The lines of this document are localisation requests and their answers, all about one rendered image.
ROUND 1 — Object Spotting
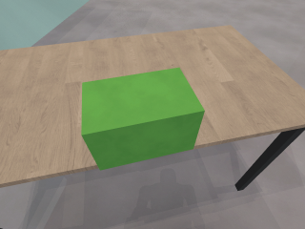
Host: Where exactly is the carton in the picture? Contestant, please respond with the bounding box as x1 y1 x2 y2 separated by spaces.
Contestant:
81 67 205 171

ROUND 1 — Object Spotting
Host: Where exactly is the table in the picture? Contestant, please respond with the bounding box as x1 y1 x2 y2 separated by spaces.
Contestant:
0 25 305 229

